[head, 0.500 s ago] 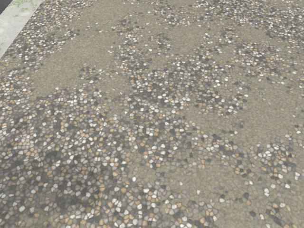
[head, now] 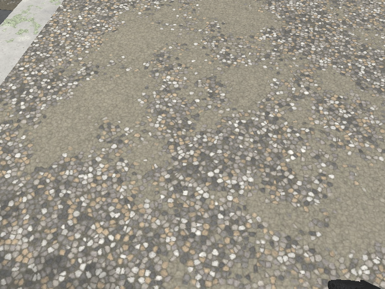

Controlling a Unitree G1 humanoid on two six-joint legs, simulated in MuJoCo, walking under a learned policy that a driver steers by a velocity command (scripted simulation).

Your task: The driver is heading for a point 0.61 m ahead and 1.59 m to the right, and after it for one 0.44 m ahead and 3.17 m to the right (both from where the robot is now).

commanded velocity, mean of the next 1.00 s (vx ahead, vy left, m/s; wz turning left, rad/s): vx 0.50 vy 0.00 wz -0.55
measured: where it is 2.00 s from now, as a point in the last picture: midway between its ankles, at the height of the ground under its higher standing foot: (296, 215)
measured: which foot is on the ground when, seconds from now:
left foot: down 0.00-0.50, up 0.52-1.00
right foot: up 0.00-0.50, down 0.52-1.00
